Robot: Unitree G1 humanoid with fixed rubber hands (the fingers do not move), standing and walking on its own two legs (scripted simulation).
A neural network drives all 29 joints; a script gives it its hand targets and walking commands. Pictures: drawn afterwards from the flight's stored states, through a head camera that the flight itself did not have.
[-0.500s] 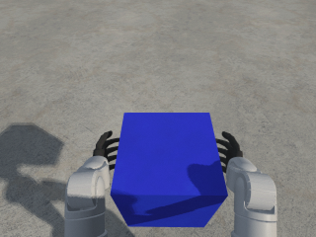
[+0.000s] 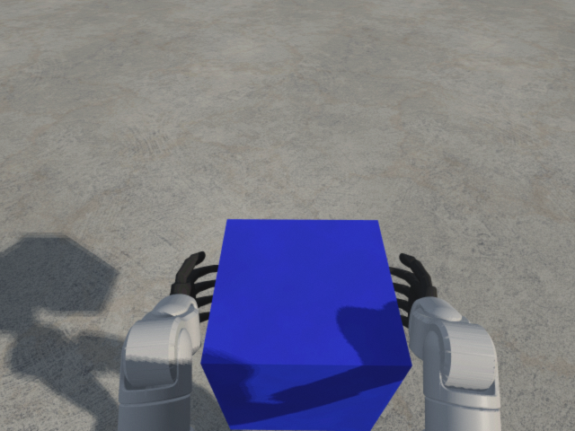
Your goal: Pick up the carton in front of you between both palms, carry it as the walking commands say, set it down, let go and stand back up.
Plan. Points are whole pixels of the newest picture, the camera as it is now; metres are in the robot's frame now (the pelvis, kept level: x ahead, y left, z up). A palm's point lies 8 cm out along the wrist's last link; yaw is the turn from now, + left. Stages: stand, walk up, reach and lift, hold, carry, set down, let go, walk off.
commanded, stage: carry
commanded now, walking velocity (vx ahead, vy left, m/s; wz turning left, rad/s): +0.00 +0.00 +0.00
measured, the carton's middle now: (301, 329) +0.27 +0.00 +0.00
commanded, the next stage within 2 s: hold in 1.62 s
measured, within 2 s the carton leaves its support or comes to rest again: neither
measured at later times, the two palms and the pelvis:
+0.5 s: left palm (181, 346) +0.22 +0.15 +0.05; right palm (417, 348) +0.22 -0.15 +0.05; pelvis -0.05 +0.00 +0.00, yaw +0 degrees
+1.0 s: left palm (178, 343) +0.23 +0.16 +0.04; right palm (409, 346) +0.23 -0.14 +0.04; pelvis -0.05 +0.01 +0.00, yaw +0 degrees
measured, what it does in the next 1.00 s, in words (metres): shifts its weight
